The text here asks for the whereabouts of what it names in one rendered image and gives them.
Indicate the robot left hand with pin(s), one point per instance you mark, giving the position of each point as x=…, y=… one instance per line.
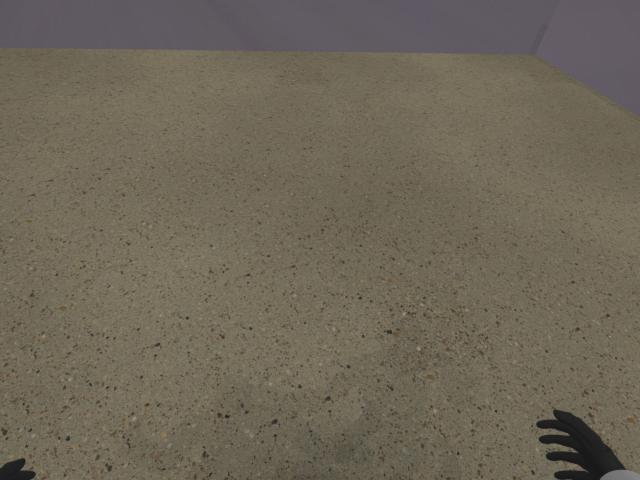
x=12, y=471

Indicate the robot right hand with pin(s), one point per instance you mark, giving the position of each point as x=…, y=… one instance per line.
x=593, y=455

